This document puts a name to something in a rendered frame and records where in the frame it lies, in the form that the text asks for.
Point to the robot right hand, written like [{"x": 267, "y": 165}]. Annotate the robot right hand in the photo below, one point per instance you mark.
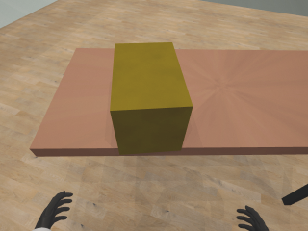
[{"x": 255, "y": 220}]

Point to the robot left hand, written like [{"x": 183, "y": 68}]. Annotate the robot left hand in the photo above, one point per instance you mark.
[{"x": 47, "y": 218}]

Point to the table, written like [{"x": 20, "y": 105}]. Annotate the table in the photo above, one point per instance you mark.
[{"x": 244, "y": 102}]

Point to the carton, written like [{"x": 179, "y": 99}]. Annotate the carton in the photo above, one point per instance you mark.
[{"x": 150, "y": 103}]

